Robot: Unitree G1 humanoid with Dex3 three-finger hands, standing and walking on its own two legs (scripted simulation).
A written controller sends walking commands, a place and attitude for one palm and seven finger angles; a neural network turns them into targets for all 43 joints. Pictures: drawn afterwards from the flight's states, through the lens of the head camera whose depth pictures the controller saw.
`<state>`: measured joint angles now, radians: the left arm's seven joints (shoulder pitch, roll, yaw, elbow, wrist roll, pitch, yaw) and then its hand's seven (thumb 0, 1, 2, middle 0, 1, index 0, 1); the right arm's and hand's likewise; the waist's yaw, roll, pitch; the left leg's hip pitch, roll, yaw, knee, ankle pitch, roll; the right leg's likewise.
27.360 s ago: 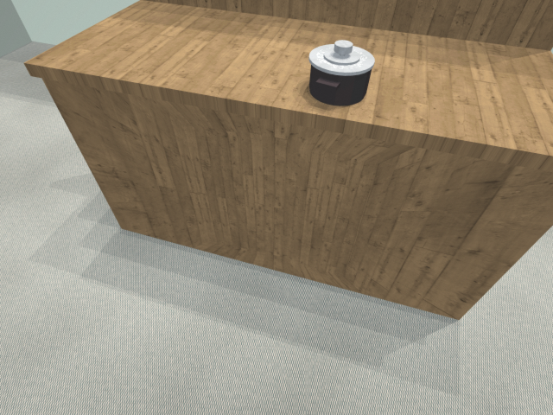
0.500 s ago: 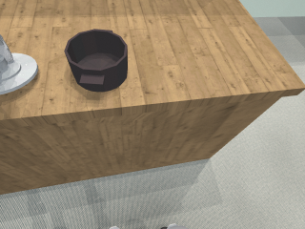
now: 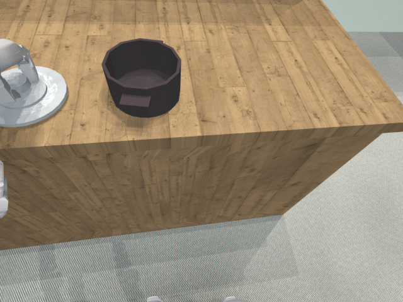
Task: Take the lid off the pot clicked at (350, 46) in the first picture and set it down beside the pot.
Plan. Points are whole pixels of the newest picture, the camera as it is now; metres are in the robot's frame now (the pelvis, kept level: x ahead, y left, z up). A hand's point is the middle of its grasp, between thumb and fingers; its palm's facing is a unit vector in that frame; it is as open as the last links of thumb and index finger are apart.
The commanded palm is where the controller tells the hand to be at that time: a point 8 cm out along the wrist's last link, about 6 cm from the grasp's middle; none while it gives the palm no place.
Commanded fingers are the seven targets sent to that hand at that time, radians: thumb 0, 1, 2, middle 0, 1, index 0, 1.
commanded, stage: open the fingers wide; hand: left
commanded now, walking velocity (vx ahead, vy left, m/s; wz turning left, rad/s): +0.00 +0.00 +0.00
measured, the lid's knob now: (16, 83) +0.53 +0.32 +0.10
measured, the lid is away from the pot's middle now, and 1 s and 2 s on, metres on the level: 0.24 0.24 0.24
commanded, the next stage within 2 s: raise the empty hand in 0.76 s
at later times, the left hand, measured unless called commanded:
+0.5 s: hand (6, 87) +0.49 +0.32 +0.12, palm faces -0.41 -0.11 -0.91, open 10.0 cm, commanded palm +0.52 +0.31 +0.18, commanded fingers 0.00 -0.06 0.75 -0.39 -0.78 -0.39 -0.78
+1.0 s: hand (3, 81) +0.50 +0.32 +0.13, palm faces -0.39 -0.10 -0.92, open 11.0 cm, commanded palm +0.52 +0.31 +0.20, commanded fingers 0.00 -0.08 0.79 -0.41 -0.74 -0.41 -0.74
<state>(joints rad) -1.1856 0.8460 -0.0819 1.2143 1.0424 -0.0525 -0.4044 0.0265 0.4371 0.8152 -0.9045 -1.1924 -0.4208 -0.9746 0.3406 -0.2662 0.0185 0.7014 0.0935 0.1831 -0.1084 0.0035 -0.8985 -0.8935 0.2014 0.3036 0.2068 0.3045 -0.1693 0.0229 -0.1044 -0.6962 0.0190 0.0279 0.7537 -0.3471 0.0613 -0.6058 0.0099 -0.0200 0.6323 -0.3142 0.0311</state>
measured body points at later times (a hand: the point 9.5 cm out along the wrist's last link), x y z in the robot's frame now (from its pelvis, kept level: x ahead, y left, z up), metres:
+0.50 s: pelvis +0.00 +0.00 +0.00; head +0.09 +0.03 +0.44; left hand +0.51 +0.32 +0.18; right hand -0.01 -0.28 -0.11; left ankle +0.00 +0.08 -0.71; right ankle -0.01 -0.15 -0.71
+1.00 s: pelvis +0.01 +0.01 +0.00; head +0.10 +0.03 +0.44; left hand +0.51 +0.32 +0.18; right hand -0.01 -0.27 -0.11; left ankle +0.00 +0.08 -0.71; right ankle -0.01 -0.15 -0.71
